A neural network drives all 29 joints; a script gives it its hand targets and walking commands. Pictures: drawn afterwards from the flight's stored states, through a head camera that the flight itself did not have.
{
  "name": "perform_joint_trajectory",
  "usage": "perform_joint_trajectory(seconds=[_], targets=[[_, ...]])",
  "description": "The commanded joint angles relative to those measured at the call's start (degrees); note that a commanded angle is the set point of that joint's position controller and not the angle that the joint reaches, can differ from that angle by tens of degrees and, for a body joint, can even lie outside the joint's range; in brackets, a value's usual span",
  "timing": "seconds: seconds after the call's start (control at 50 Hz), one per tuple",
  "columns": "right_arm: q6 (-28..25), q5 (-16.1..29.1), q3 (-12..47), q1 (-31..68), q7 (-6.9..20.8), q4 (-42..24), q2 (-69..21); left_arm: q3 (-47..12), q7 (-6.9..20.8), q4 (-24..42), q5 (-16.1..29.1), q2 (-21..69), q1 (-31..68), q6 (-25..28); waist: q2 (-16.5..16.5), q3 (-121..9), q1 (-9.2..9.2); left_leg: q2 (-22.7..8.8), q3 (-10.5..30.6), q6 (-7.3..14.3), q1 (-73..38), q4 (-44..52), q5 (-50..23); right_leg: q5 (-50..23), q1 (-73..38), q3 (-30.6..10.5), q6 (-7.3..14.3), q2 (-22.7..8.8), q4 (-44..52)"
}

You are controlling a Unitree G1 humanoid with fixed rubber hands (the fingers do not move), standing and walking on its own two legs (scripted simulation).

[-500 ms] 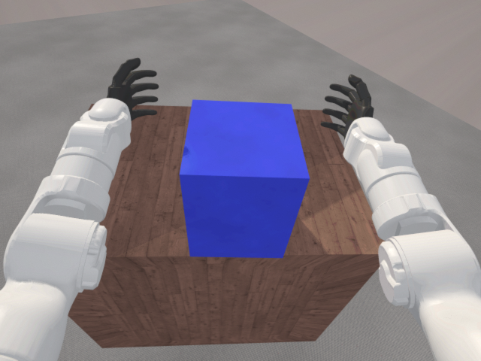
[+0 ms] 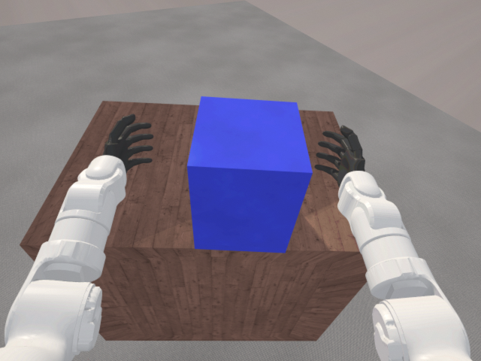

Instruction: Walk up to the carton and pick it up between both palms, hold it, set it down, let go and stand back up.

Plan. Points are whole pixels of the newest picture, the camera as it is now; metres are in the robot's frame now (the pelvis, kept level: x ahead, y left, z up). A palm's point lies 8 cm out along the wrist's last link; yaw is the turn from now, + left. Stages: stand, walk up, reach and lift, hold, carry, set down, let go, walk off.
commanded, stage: set down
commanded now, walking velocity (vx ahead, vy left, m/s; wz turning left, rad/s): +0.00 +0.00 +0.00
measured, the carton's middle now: (244, 177) +0.48 -0.01 +0.03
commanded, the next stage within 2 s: none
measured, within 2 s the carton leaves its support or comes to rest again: neither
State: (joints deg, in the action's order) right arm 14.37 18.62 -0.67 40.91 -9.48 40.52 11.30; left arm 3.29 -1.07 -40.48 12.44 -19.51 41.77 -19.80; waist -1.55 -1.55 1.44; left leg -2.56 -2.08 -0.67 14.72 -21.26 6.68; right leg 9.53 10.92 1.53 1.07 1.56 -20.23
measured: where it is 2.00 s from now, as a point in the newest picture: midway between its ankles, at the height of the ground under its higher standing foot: outside the picture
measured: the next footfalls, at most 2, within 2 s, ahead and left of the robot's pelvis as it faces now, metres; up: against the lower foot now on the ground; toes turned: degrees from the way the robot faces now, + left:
none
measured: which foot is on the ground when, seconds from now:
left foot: down 0.00-1.00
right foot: down 0.00-1.00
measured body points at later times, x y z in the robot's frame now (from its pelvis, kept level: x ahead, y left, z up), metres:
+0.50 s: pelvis +0.02 +0.01 +0.00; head +0.02 +0.02 +0.45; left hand +0.36 +0.22 +0.09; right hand +0.35 -0.19 +0.09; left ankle +0.05 +0.13 -0.75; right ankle +0.01 -0.11 -0.75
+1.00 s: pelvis +0.04 +0.01 +0.00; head +0.02 +0.01 +0.45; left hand +0.28 +0.23 +0.02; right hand +0.27 -0.19 +0.02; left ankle +0.05 +0.13 -0.75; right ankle +0.01 -0.11 -0.75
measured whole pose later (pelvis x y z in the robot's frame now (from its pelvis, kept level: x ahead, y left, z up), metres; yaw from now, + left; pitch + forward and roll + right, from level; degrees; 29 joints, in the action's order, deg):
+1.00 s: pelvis +0.04 +0.01 +0.00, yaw +0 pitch -2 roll +0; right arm -4.2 10.0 0.4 -12.3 -5.9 10.3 6.7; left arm -0.2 2.0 -14.8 11.4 -14.1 -8.8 5.1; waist -0.3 -0.1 -1.5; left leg -1.4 -2.9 -0.5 7.2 -18.7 9.2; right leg 12.0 3.6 0.7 0.7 0.5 -17.9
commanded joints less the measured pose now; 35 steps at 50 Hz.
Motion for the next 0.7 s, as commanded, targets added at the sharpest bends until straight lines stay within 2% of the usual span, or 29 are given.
perform_joint_trajectory(seconds=[0.0,0.02,0.04,0.06,0.08,0.1,0.12,0.14,0.16,0.18,0.2,0.24,0.28,0.3,0.34,0.36,0.38,0.4,0.42,0.46,0.5,0.54,0.56,0.58,0.6,0.62,0.64,0.66,0.68], targets=[[-2.05,-1.13,-2.59,18.05,-0.54,-13.97,7.57,3.86,-0.2,15.67,-1.89,-7.92,22.04,2.12,3.78,-25.29,-0.1,2.78,-0.48,0.52,-16.65,0.51,-4.33,-6.67,-0.97,-0.69,-2.71,0.5,3.35],[-2.49,-0.63,-2.15,14.25,-0.69,-13.08,7.32,3.41,0.25,16.4,-2.6,-5.75,17.93,1.88,4.52,-25.58,1.47,3.04,0.11,0.0,-17.67,-0.16,-7.42,-9.79,-2.47,-0.57,-2.41,0.65,3.03],[-2.7,-0.69,-1.43,11.62,-0.98,-13.43,7.04,5.32,0.91,16.76,-4.18,-5.42,14.39,1.27,3.65,-24.82,0.51,3.14,-0.41,-0.09,-18.64,0.0,-8.41,-11.26,-4.47,-0.44,-2.82,0.78,3.18],[-3.06,-1.23,-2.52,11.87,-1.18,-13.53,7.91,5.21,1.42,17.65,-4.24,-5.5,14.91,1.03,4.29,-23.21,1.74,3.2,-0.02,-0.29,-18.1,0.48,-7.87,-10.33,-4.41,0.05,-2.52,0.75,3.21],[-3.25,-0.99,-1.94,8.49,-1.18,-14.3,7.15,5.4,1.62,19.78,-4.97,-5.24,11.59,0.94,3.89,-21.37,1.16,3.1,-0.31,-0.27,-19.04,1.0,-8.2,-10.17,-4.24,-0.03,-2.72,0.9,3.57],[-3.5,-1.9,-3.84,16.79,-1.53,-18.12,8.48,4.44,1.48,21.05,-2.99,-6.75,19.84,0.9,4.71,-22.9,1.93,3.23,-0.58,-0.55,-16.65,0.99,-4.73,-5.82,-1.66,0.41,-2.56,0.78,4.06],[-3.47,-1.59,-2.71,8.46,-1.06,-17.14,5.84,4.4,0.9,21.97,-3.36,-3.4,10.46,0.64,4.27,-19.87,0.58,2.9,-0.38,-0.84,-19.01,1.31,-6.55,-5.87,-1.29,0.53,-2.19,1.15,3.99],[-3.9,-1.94,-4.14,12.26,-0.94,-20.55,7.38,3.79,0.71,24.48,-2.62,-5.0,14.7,0.58,4.92,-21.31,1.22,3.3,-0.48,-0.68,-17.8,1.06,-5.25,-3.85,-0.58,0.66,-2.07,1.18,4.24],[-3.86,-1.52,-2.55,6.92,-0.69,-20.76,5.84,5.04,0.42,24.14,-3.49,-3.69,8.71,0.1,3.3,-18.99,-0.66,2.92,-0.64,-0.49,-19.24,1.33,-5.55,-3.26,-0.38,0.55,-2.19,1.15,4.5],[-3.64,-1.65,-2.74,8.25,-0.44,-22.12,5.67,4.84,0.46,24.65,-3.31,-4.21,10.77,-0.27,3.42,-17.86,0.13,3.11,-0.78,0.02,-17.67,1.56,-4.41,-2.52,-0.15,0.24,-2.21,0.87,5.0],[-3.57,-1.62,-2.55,4.6,-0.34,-21.64,5.23,4.39,0.54,26.18,-3.52,-2.34,7.28,-0.57,3.3,-16.83,0.58,2.93,-0.4,-0.37,-19.13,1.45,-6.51,-4.61,-0.56,0.54,-2.38,1.19,4.46],[-3.1,-2.06,-3.15,3.41,-0.07,-22.61,5.65,4.11,0.45,27.85,-3.57,-2.45,6.79,-0.77,4.23,-16.91,0.74,2.9,-0.32,-0.77,-19.61,1.33,-4.97,-2.29,0.79,0.5,-2.06,1.02,4.65],[-3.35,-1.02,-1.82,-2.24,0.47,-24.25,5.25,4.41,0.79,30.02,-4.27,-1.2,-0.14,-1.03,4.46,-13.72,-0.42,2.53,-0.03,-1.03,-20.92,1.54,-9.16,-3.9,-0.01,0.15,-2.01,1.23,5.6],[-3.75,-1.94,-2.15,0.5,0.4,-28.24,6.66,4.88,0.88,31.81,-3.77,-2.76,1.99,-1.03,3.11,-16.28,-0.61,2.94,-0.17,-0.81,-19.84,1.11,-8.53,-3.94,-0.12,0.25,-2.35,1.22,5.35],[-4.21,-1.42,-1.7,-4.46,0.63,-30.42,5.29,4.55,0.89,33.63,-3.88,-1.47,-2.86,-0.9,2.98,-15.81,-0.87,2.88,-0.41,-0.42,-19.46,1.29,-10.11,-6.52,-1.56,-0.59,-2.25,0.83,4.92],[-4.94,-1.33,-1.25,-6.86,0.75,-33.1,5.06,5.04,0.91,35.28,-4.22,-1.09,-6.65,-0.73,2.14,-16.86,-2.05,2.76,-0.49,-0.53,-20.5,1.13,-12.6,-8.98,-2.6,-0.4,-2.53,1.03,4.62],[-5.21,-2.22,-1.65,-7.94,0.69,-34.16,5.36,5.38,1.13,34.76,-4.57,-1.59,-8.28,-0.73,1.16,-16.81,-2.15,3.03,-0.37,-0.39,-21.18,1.13,-12.53,-9.22,-3.02,-0.68,-2.84,0.9,4.78],[-5.59,-2.4,-0.7,-12.2,0.84,-34.75,4.76,5.67,1.55,36.05,-4.44,-0.9,-11.38,-0.23,-0.17,-15.43,-1.9,3.07,-0.66,-0.3,-21.25,1.24,-12.34,-9.55,-3.46,-0.38,-2.67,1.18,4.97],[-6.11,-2.73,-1.73,-14.33,0.87,-35.06,4.83,5.59,1.52,37.86,-4.82,-1.0,-12.34,0.77,1.48,-15.12,-1.83,2.94,-0.47,-0.63,-21.54,1.36,-13.14,-9.47,-2.55,-0.55,-2.45,1.11,5.0],[-6.82,-3.59,-1.79,-16.66,0.91,-36.84,4.0,5.04,1.97,39.15,-4.69,-0.43,-13.66,2.0,2.09,-13.85,-1.66,3.0,-0.7,-0.86,-20.9,1.39,-13.28,-8.32,-2.38,-1.23,-2.43,0.62,5.79],[-8.57,-4.46,-2.15,-23.5,1.19,-38.49,3.74,4.52,1.82,41.01,-4.76,1.31,-21.46,4.08,2.48,-12.24,-2.35,2.88,-0.35,-1.36,-22.26,1.24,-15.36,-9.02,-1.83,-0.99,-1.93,0.89,5.83],[-8.98,-5.47,-2.54,-22.84,1.56,-39.49,3.12,4.1,1.99,40.25,-3.85,0.21,-19.25,5.98,1.86,-10.61,-2.27,2.83,-0.45,-1.03,-19.84,2.28,-10.72,-5.79,-1.26,-1.75,-1.86,0.39,6.26],[-9.0,-6.02,-2.74,-23.81,1.81,-39.27,2.37,3.24,1.84,40.7,-3.09,0.41,-18.91,6.99,1.83,-9.74,-1.41,2.83,-0.23,-0.7,-19.34,2.92,-7.68,-3.16,0.21,-1.51,-1.81,0.01,6.56],[-9.68,-5.7,-2.64,-25.79,2.32,-40.31,1.88,2.28,1.37,41.81,-2.72,1.11,-20.83,8.48,4.22,-9.52,-2.01,2.45,0.11,-1.02,-19.33,3.07,-8.83,-3.17,1.45,-1.82,-1.25,-0.27,6.62],[-9.97,-6.54,-4.23,-24.27,2.5,-40.51,3.4,2.21,0.96,43.57,-2.72,-0.35,-18.7,9.47,5.93,-10.8,-1.71,2.4,0.12,-1.22,-18.67,2.72,-8.06,-1.66,1.88,-2.05,-0.8,-0.34,6.09],[-10.44,-6.79,-3.39,-28.92,2.77,-40.53,1.76,2.07,0.85,42.66,-2.68,0.61,-24.09,10.47,4.84,-9.71,-2.2,2.27,0.23,-1.19,-19.48,2.43,-8.49,-2.01,1.09,-2.43,-0.8,-0.54,6.22],[-11.73,-7.0,-3.59,-33.26,2.98,-40.94,1.28,1.42,0.85,44.43,-2.93,1.35,-27.98,12.25,5.86,-9.9,-1.33,2.06,0.98,-1.61,-20.12,2.33,-10.99,-3.64,0.68,-2.36,-0.48,-0.38,6.27],[-12.59,-6.55,-3.63,-30.45,3.18,-42.71,1.66,1.69,0.83,44.39,-2.49,0.39,-25.76,13.47,5.61,-12.21,-2.3,2.18,0.68,-1.52,-19.61,1.89,-12.14,-4.5,-0.58,-2.87,-0.56,-0.41,5.82],[-13.16,-6.68,-3.22,-30.93,3.59,-43.03,2.46,0.97,0.82,43.32,-1.61,0.73,-26.6,14.29,4.96,-13.96,-2.25,2.29,0.89,-1.46,-19.43,1.72,-11.91,-3.94,-0.3,-2.18,-0.19,-0.22,5.35]])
